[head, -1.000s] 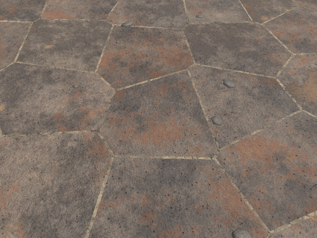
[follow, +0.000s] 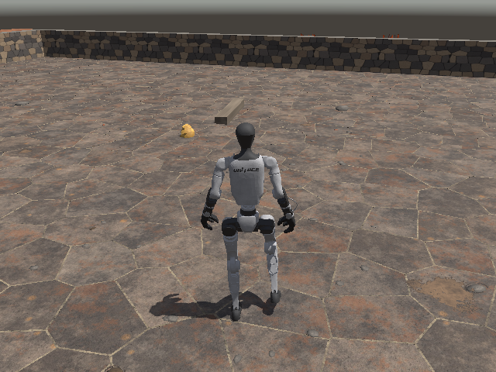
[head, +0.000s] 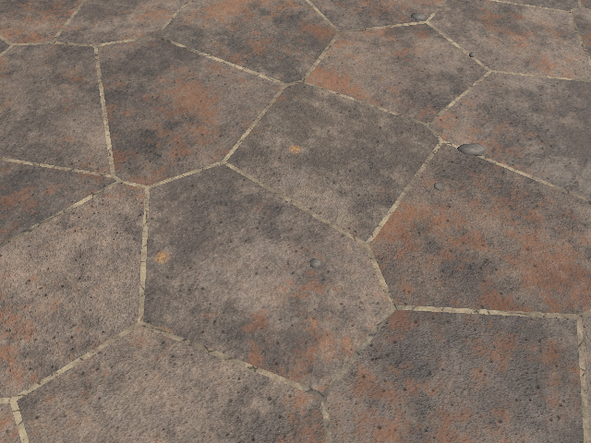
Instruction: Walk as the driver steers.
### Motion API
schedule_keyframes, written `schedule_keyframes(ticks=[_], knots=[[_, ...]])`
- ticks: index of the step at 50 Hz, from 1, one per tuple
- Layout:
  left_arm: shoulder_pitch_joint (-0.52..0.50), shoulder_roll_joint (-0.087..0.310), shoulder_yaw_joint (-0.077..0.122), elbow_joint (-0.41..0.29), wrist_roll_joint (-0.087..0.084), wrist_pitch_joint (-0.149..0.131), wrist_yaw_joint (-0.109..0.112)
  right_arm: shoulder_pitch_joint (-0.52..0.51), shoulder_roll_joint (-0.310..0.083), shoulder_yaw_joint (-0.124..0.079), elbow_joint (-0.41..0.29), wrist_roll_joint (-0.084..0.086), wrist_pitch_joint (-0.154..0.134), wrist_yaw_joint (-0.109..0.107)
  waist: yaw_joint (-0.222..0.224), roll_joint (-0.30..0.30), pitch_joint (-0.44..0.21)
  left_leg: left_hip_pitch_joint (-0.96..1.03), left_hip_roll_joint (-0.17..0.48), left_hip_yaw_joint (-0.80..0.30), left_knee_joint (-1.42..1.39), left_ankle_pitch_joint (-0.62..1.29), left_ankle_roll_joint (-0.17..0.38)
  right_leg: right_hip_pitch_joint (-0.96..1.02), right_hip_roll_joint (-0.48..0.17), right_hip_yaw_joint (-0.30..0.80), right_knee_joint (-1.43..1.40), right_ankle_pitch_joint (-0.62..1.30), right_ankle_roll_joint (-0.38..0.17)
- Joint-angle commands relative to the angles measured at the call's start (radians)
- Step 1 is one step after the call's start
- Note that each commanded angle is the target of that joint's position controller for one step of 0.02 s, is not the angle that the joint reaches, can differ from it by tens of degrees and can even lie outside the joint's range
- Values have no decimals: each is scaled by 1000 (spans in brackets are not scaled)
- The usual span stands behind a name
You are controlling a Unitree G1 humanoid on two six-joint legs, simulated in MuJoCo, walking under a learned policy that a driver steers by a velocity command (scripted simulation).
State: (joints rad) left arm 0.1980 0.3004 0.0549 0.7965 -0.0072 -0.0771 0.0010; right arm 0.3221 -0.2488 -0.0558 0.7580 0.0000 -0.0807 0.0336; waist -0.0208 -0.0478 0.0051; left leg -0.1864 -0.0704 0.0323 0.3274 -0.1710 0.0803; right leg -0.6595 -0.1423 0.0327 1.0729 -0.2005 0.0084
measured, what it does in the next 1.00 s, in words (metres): walks ahead: right foot, then left foot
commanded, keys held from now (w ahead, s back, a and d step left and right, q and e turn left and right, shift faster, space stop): w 0.60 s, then w+e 0.40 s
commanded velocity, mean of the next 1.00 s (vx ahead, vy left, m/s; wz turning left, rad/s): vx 0.50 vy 0.00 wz -0.10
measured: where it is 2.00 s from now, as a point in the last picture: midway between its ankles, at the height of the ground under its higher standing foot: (373, 263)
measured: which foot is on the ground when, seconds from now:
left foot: down 0.00-0.30, up 0.32-0.82, down 0.84-1.00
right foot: up 0.00-0.28, down 0.30-0.84, up 0.86-1.00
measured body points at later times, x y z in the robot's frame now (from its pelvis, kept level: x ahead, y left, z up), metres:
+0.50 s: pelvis +0.27 -0.07 +0.00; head +0.30 -0.08 +0.44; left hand +0.36 +0.19 -0.12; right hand +0.38 -0.35 -0.13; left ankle +0.26 +0.09 -0.66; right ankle +0.31 -0.16 -0.75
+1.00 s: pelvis +0.54 -0.01 -0.01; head +0.56 +0.00 +0.44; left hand +0.64 +0.26 -0.14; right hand +0.62 -0.30 -0.11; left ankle +0.59 +0.08 -0.75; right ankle +0.45 -0.15 -0.66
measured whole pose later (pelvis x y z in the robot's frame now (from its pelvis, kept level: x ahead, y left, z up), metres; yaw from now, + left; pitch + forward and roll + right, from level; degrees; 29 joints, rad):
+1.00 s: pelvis +0.54 -0.01 -0.01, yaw -10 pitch +2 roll +1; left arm 0.32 0.30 0.07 0.84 -0.03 -0.05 0.01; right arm 0.18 -0.25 -0.06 0.80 -0.01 -0.11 0.02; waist 0.00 -0.05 0.02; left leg -0.30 0.00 0.08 0.44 -0.17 0.03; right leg -0.47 -0.05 0.06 1.16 -0.35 -0.03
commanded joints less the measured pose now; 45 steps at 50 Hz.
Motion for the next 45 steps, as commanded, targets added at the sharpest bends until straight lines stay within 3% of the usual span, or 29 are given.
schedule_keyframes(ticks=[1,5,8,10,13,14,15,16,17,18,19,20,21,22,25,31,36,38,40,41,42,43,44,45], knots=[[4,41,11,-55,9,0,3,-33,-134,-31,-48,2,-23,-17,31,99,4,17,260,-169,-178,299,176,-54,-18,18,-121,156,17],[-130,13,-3,-89,0,-14,-17,22,-160,-34,-13,9,-13,-30,-24,103,41,53,247,-122,-188,213,140,-25,23,-13,-376,322,4],[-213,18,-6,-123,-7,-21,-34,72,-177,-38,23,16,-4,-33,-56,104,67,131,283,-136,-161,175,137,-34,45,-18,-469,305,-11],[-240,28,-5,-144,-8,-26,-46,85,-184,-41,42,20,4,-37,-54,110,74,198,314,-149,-124,202,125,-46,54,-12,-512,243,-36],[-178,60,6,-140,-5,-33,-54,63,-202,-47,54,21,16,-42,-7,134,30,251,324,-148,-27,405,92,81,96,-45,-555,133,-79],[-85,82,20,-115,-2,-33,-50,42,-206,-46,53,20,22,-44,49,134,-29,242,291,-118,87,574,73,222,133,-81,-579,132,-102],[73,131,43,-71,2,-32,-40,41,-181,-35,49,13,25,-45,117,110,-137,161,233,-74,287,609,43,462,126,-73,-564,170,-136],[236,222,63,-49,13,-29,-31,99,-115,-9,27,-15,18,-46,140,-55,-307,-103,146,-25,647,271,-3,813,-101,197,-522,219,-229],[274,238,64,-28,11,-27,-41,211,-22,17,36,5,-5,-34,90,-291,-417,-441,-12,-100,916,-397,-47,1059,-257,668,-700,-36,-356],[254,145,41,-37,-3,-27,-39,116,-140,-8,39,30,-20,-28,130,-158,-334,-552,50,-183,1011,-389,-32,1007,-229,665,-762,-181,-307],[168,117,30,-50,-5,-25,-35,7,-172,-17,4,43,-28,-26,118,-89,-189,-598,101,-145,998,-289,-22,862,-201,517,-778,-144,-264],[98,100,22,-62,2,-23,-35,-44,-159,-14,-5,31,-27,-31,88,1,-109,-559,148,-120,949,-202,-24,710,-166,410,-801,-32,-249],[55,81,17,-67,11,-25,-37,-52,-147,-18,-8,15,-21,-34,54,4,-64,-511,179,-118,888,-148,-29,600,-132,337,-829,56,-244],[37,64,11,-68,19,-29,-38,-25,-133,-20,0,13,-11,-35,24,-20,-61,-448,201,-124,855,-115,-33,539,-104,287,-858,97,-238],[45,79,17,-46,11,-43,-36,-6,-96,-16,11,10,14,-41,0,-26,-36,-431,210,-104,775,-61,-59,473,-81,184,-919,198,-258],[126,109,25,1,0,-25,-11,-207,-68,-8,-39,1,5,-36,57,-7,22,-495,197,-78,438,218,-89,518,-41,70,-952,247,-223],[207,129,32,42,-15,-3,-1,-359,-65,-3,-84,13,-18,-12,103,-13,58,-442,140,-65,235,244,-97,576,-62,105,-897,188,-218],[204,136,38,47,-19,6,6,-368,-85,-8,-94,16,-30,-2,87,-29,56,-404,131,-82,181,198,-84,608,-86,146,-853,177,-205],[182,149,45,45,-19,14,11,-312,-118,-19,-80,16,-40,-1,45,-52,29,-300,114,-75,148,130,-65,621,-98,179,-790,216,-185],[165,142,43,41,-18,18,13,-226,-140,-33,-55,14,-44,-6,-5,-50,-15,-172,95,-54,115,110,-46,604,-67,164,-702,305,-165],[164,102,29,34,-9,17,11,-79,-191,-55,-17,5,-47,-15,-67,-23,-126,61,137,-81,136,123,-8,526,-3,122,-513,320,-132],[168,28,3,0,20,16,11,93,-269,-74,0,-8,-43,-27,-121,137,-297,354,346,-296,161,119,46,328,92,48,-179,28,-87],[297,-37,-13,-23,-17,-3,8,106,-307,-79,16,-15,-33,-20,-44,436,-380,574,508,-725,24,-103,181,-14,200,47,94,-408,-50],[251,81,14,0,-38,-8,10,65,-195,-53,-2,-7,-33,-19,-72,282,-283,489,476,-695,-21,-229,150,-103,135,125,208,-367,-48]])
